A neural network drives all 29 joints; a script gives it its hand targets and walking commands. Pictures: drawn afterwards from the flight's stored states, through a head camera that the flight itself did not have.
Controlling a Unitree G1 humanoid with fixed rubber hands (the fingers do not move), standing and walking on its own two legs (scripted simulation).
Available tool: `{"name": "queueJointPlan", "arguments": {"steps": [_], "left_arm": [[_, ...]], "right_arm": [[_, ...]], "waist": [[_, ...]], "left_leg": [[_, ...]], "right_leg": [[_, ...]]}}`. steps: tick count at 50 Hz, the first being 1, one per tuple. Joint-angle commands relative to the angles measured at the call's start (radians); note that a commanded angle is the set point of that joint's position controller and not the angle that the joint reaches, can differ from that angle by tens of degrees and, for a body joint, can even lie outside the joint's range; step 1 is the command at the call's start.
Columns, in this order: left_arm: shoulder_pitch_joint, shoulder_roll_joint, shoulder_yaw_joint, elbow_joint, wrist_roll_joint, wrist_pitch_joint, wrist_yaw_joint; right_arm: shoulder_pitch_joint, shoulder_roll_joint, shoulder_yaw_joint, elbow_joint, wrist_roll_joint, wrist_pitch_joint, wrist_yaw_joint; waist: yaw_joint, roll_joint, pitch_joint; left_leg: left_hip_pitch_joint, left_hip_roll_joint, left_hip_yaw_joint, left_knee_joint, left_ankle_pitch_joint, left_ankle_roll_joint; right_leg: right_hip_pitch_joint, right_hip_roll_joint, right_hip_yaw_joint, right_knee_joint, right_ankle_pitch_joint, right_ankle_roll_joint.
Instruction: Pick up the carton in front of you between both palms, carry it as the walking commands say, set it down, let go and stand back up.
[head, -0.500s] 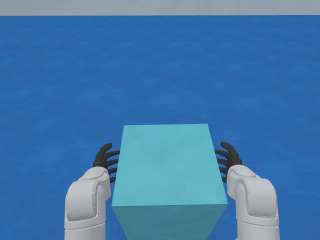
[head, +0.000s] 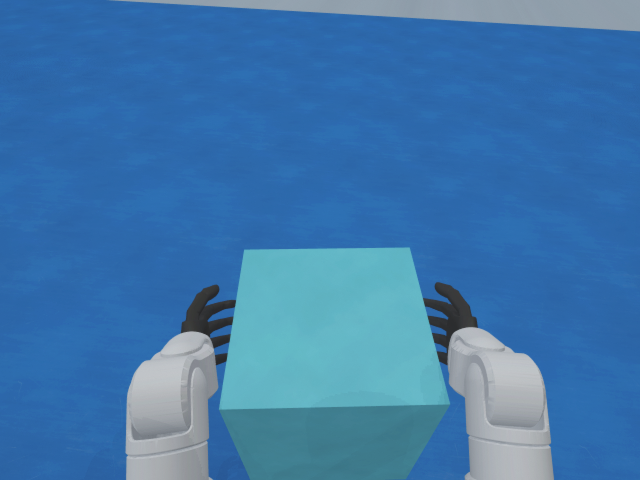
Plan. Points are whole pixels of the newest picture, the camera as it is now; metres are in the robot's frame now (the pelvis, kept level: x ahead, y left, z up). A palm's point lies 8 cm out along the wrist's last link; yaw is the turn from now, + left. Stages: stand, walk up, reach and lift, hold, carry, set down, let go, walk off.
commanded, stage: carry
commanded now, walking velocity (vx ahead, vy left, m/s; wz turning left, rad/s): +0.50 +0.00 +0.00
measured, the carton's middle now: (328, 369) +0.28 +0.00 +0.01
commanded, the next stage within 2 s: none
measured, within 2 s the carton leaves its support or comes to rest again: neither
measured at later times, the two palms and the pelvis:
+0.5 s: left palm (254, 187) +0.57 +0.12 +0.09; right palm (426, 190) +0.58 -0.18 +0.08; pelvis +0.31 -0.03 +0.00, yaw +3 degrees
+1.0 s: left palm (251, 112) +0.90 +0.17 +0.07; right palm (379, 113) +0.90 -0.13 +0.08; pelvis +0.63 +0.02 +0.01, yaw -1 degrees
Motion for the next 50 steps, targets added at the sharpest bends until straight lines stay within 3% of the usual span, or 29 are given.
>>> {"name": "queueJointPlan", "arguments": {"steps": [1,2,3,5,7,11,16,18,20,21,22,23,24,26,27,29,32,36,41,43,44,45,46,47,48,50], "left_arm": [[-0.505,-0.921,-0.742,-0.064,-0.431,-0.002,-0.273],[-0.517,-0.951,-0.748,-0.069,-0.437,-0.016,-0.275],[-0.521,-0.970,-0.755,-0.078,-0.439,-0.028,-0.274],[-0.521,-1.011,-0.769,-0.101,-0.447,-0.045,-0.267],[-0.500,-1.013,-0.774,-0.128,-0.441,-0.058,-0.255],[-0.459,-0.970,-0.771,-0.180,-0.427,-0.057,-0.236],[-0.416,-0.890,-0.752,-0.177,-0.421,-0.017,-0.238],[-0.416,-0.866,-0.739,-0.157,-0.422,-0.001,-0.245],[-0.400,-0.852,-0.719,-0.118,-0.420,0.010,-0.254],[-0.390,-0.846,-0.709,-0.101,-0.416,0.015,-0.258],[-0.402,-0.830,-0.690,-0.064,-0.403,0.011,-0.261],[-0.394,-0.857,-0.691,-0.040,-0.409,0.004,-0.263],[-0.416,-0.887,-0.700,-0.059,-0.420,-0.001,-0.267],[-0.471,-0.960,-0.714,-0.083,-0.436,-0.018,-0.273],[-0.502,-0.976,-0.721,-0.105,-0.447,-0.025,-0.274],[-0.524,-0.990,-0.735,-0.144,-0.468,-0.034,-0.279],[-0.514,-0.969,-0.741,-0.182,-0.484,-0.036,-0.283],[-0.458,-0.910,-0.730,-0.194,-0.470,-0.022,-0.277],[-0.399,-0.864,-0.708,-0.136,-0.419,0.001,-0.267],[-0.407,-0.858,-0.707,-0.120,-0.412,0.007,-0.266],[-0.416,-0.857,-0.711,-0.117,-0.411,0.009,-0.266],[-0.431,-0.851,-0.712,-0.112,-0.409,0.011,-0.266],[-0.457,-0.861,-0.725,-0.121,-0.418,0.017,-0.267],[-0.466,-0.867,-0.733,-0.115,-0.419,0.016,-0.270],[-0.473,-0.898,-0.742,-0.097,-0.421,0.005,-0.273],[-0.500,-0.967,-0.752,-0.093,-0.435,-0.023,-0.278]], "right_arm": [[-0.434,0.930,0.676,-0.068,0.423,-0.005,0.268],[-0.467,0.963,0.689,-0.090,0.433,-0.015,0.270],[-0.495,0.988,0.701,-0.113,0.442,-0.025,0.272],[-0.522,1.002,0.714,-0.156,0.461,-0.038,0.272],[-0.505,0.994,0.722,-0.186,0.470,-0.045,0.274],[-0.462,0.944,0.724,-0.230,0.470,-0.039,0.271],[-0.397,0.863,0.700,-0.210,0.436,-0.005,0.259],[-0.396,0.844,0.694,-0.191,0.423,0.009,0.255],[-0.407,0.831,0.692,-0.173,0.415,0.023,0.252],[-0.426,0.818,0.689,-0.167,0.414,0.029,0.252],[-0.457,0.826,0.704,-0.180,0.421,0.040,0.252],[-0.471,0.828,0.708,-0.166,0.423,0.040,0.257],[-0.475,0.867,0.715,-0.142,0.429,0.032,0.260],[-0.512,0.928,0.724,-0.142,0.437,0.009,0.265],[-0.521,0.956,0.730,-0.145,0.443,-0.001,0.263],[-0.519,0.985,0.736,-0.167,0.442,-0.019,0.253],[-0.500,0.979,0.737,-0.203,0.426,-0.032,0.230],[-0.455,0.932,0.730,-0.226,0.416,-0.016,0.216],[-0.422,0.876,0.718,-0.184,0.416,0.019,0.235],[-0.424,0.868,0.708,-0.161,0.419,0.025,0.245],[-0.415,0.867,0.699,-0.142,0.418,0.026,0.250],[-0.409,0.868,0.691,-0.128,0.415,0.026,0.255],[-0.409,0.857,0.674,-0.102,0.404,0.022,0.260],[-0.393,0.884,0.675,-0.064,0.408,0.010,0.263],[-0.409,0.915,0.683,-0.083,0.420,0.002,0.267],[-0.454,0.985,0.698,-0.105,0.433,-0.020,0.270]], "waist": [[-0.018,0.246,-0.268],[-0.014,0.140,-0.262],[-0.010,0.097,-0.250],[-0.008,0.140,-0.258],[-0.008,0.170,-0.249],[-0.012,0.172,-0.195],[-0.016,0.195,-0.131],[-0.012,0.199,-0.118],[0.012,0.141,-0.177],[0.035,0.059,-0.241],[0.040,-0.198,-0.319],[0.040,-0.275,-0.285],[0.031,-0.205,-0.274],[0.028,-0.024,-0.251],[0.025,-0.014,-0.244],[0.025,-0.057,-0.249],[0.022,-0.086,-0.224],[0.026,-0.088,-0.171],[0.030,-0.118,-0.090],[0.020,-0.114,-0.106],[0.005,-0.077,-0.149],[-0.015,-0.020,-0.216],[-0.023,0.191,-0.309],[-0.024,0.375,-0.325],[-0.019,0.298,-0.297],[-0.014,0.121,-0.273]], "left_leg": [[0.687,0.354,-0.602,-0.257,0.109,0.141],[0.623,0.337,-0.520,-0.256,0.107,0.106],[0.558,0.318,-0.451,-0.281,0.096,0.074],[0.501,0.286,-0.345,-0.323,0.047,0.052],[0.498,0.267,-0.279,-0.355,0.019,0.062],[0.535,0.222,-0.184,-0.350,0.151,0.064],[0.570,0.204,-0.120,-0.307,0.293,0.037],[0.573,0.201,-0.095,-0.241,0.360,0.015],[0.453,0.144,-0.004,0.003,0.426,-0.033],[0.295,0.114,-0.001,0.211,0.223,-0.061],[-0.011,-0.005,-0.032,0.509,-0.029,-0.116],[-0.219,-0.059,-0.122,0.653,-0.346,-0.110],[-0.266,0.007,-0.200,0.736,-0.352,-0.075],[-0.238,0.081,-0.227,0.663,-0.247,-0.050],[-0.195,0.096,-0.225,0.590,-0.196,-0.054],[-0.159,0.076,-0.183,0.508,-0.143,-0.067],[-0.202,0.069,-0.142,0.358,-0.071,-0.091],[-0.198,0.049,-0.091,0.142,0.037,-0.094],[-0.118,0.012,-0.039,-0.036,0.118,-0.058],[0.034,-0.024,0.011,-0.090,0.100,-0.042],[0.204,-0.067,0.057,-0.128,0.066,-0.042],[0.427,-0.013,-0.007,-0.112,0.008,-0.040],[0.652,0.251,-0.431,-0.161,-0.089,0.069],[0.779,0.377,-0.739,-0.292,-0.010,0.165],[0.755,0.379,-0.670,-0.275,0.109,0.171],[0.631,0.325,-0.483,-0.246,0.231,0.110]], "right_leg": [[-0.585,0.030,0.078,0.445,-0.013,-0.038],[-0.567,-0.006,0.098,0.406,0.052,-0.048],[-0.534,-0.031,0.107,0.335,0.114,-0.049],[-0.472,-0.023,0.073,0.237,0.182,-0.039],[-0.471,-0.017,0.044,0.141,0.230,-0.023],[-0.476,0.002,-0.014,-0.098,0.334,-0.009],[-0.403,0.037,-0.074,-0.285,0.432,-0.042],[-0.320,0.052,-0.104,-0.338,0.414,-0.060],[-0.012,0.113,-0.171,-0.394,0.369,-0.066],[0.187,-0.011,-0.005,-0.411,0.269,-0.082],[0.418,-0.276,0.462,-0.501,0.170,-0.222],[0.464,-0.326,0.624,-0.588,0.294,-0.275],[0.434,-0.311,0.515,-0.554,0.418,-0.262],[0.306,-0.263,0.346,-0.545,0.493,-0.197],[0.246,-0.241,0.282,-0.577,0.461,-0.167],[0.217,-0.210,0.192,-0.611,0.419,-0.158],[0.238,-0.194,0.123,-0.649,0.414,-0.176],[0.285,-0.154,0.038,-0.633,0.558,-0.166],[0.321,-0.139,-0.027,-0.579,0.724,-0.124],[0.297,-0.128,-0.069,-0.457,0.857,-0.099],[0.239,-0.093,-0.123,-0.312,0.881,-0.074],[0.101,-0.064,-0.128,-0.132,0.728,-0.051],[-0.166,0.019,-0.114,0.162,0.473,-0.004],[-0.431,0.130,-0.026,0.372,0.021,0.004],[-0.509,0.075,0.074,0.492,-0.012,-0.021],[-0.511,-0.007,0.114,0.436,0.080,-0.055]]}}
